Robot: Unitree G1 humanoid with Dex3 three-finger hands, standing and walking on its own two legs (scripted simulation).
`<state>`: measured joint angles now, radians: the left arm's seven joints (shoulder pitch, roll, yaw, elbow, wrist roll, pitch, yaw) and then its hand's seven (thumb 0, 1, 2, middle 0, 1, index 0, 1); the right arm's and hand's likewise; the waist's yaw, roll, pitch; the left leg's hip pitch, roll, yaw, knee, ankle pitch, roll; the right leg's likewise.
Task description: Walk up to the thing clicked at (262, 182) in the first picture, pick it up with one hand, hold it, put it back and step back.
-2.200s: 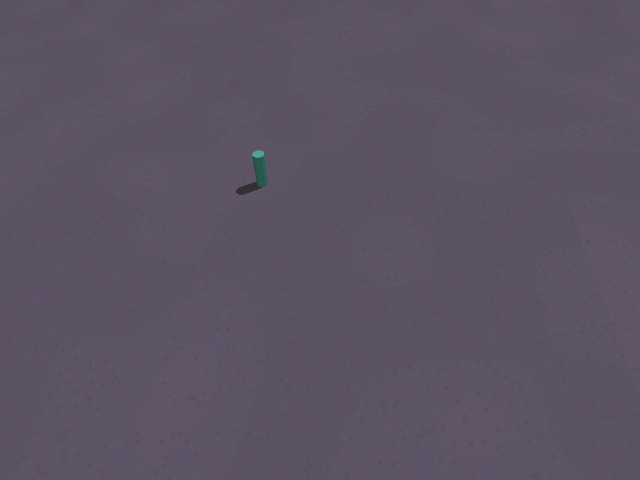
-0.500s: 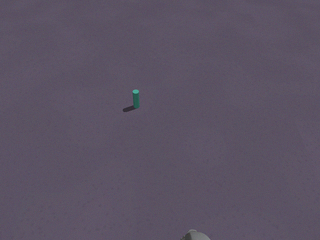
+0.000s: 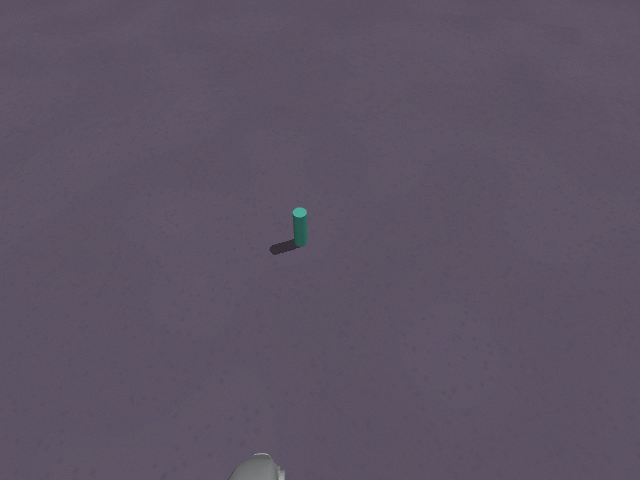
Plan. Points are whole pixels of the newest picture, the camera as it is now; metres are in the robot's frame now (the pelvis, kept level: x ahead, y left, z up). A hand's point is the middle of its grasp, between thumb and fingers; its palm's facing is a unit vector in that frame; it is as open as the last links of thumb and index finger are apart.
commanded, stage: walk up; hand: left
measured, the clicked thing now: (300, 227) +1.09 +0.14 -0.68
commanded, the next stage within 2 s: none
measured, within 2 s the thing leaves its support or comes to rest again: neither
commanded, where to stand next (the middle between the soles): +0.77 -0.04 m, yaw +0 degrees
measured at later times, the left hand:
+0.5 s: hand (177, 345) +0.33 +0.26 -0.13, palm faces -0.11 -0.92 -0.39, open 7.4 cm
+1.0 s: hand (204, 296) +0.45 +0.25 -0.16, palm faces -0.01 -0.94 -0.35, open 7.4 cm
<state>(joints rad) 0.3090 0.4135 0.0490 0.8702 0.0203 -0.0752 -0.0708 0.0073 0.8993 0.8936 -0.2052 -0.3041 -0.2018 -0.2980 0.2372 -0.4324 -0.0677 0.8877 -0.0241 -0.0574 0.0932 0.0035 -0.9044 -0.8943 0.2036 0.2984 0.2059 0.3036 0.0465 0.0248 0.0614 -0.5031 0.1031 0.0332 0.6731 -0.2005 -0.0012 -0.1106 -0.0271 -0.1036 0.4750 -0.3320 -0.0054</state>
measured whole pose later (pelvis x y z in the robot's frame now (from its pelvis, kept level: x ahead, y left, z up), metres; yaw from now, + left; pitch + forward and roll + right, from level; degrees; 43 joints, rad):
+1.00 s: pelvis +0.44 -0.02 -0.01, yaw +1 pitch -2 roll +0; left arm 0.37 0.43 0.05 0.86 0.01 -0.05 -0.04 0.01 0.90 0.89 -0.20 -0.30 -0.20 -0.30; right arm 0.24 -0.41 -0.06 0.86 -0.04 -0.07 0.07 0.00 -0.90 -0.89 0.20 0.30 0.21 0.30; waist 0.04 -0.04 0.08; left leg -0.40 0.03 0.08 0.60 -0.16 0.03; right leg -0.16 -0.05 -0.09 0.74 -0.46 -0.02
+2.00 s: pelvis +0.71 -0.04 -0.01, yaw +1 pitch -2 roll -1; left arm 0.26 0.41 0.02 0.92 0.01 -0.04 -0.01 0.01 0.90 0.89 -0.20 -0.30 -0.20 -0.30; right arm 0.20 -0.39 -0.02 0.87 -0.02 -0.02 0.03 0.00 -0.90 -0.89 0.21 0.30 0.21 0.30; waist 0.00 -0.02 0.09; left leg -0.37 0.05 0.04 0.65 -0.24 0.01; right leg -0.38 -0.03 -0.04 0.79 -0.42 -0.02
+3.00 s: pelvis +0.75 -0.04 +0.01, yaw +1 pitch -2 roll +0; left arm 0.09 0.35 0.00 1.19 0.01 -0.01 -0.01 0.01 0.90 0.89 -0.20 -0.30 -0.20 -0.30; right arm 0.08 -0.35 0.00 1.18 -0.01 0.00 0.02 0.00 -0.90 -0.89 0.20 0.30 0.21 0.30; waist 0.00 0.00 0.05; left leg -0.15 0.02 0.03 0.34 -0.16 -0.01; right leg -0.11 -0.04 -0.03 0.32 -0.17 0.03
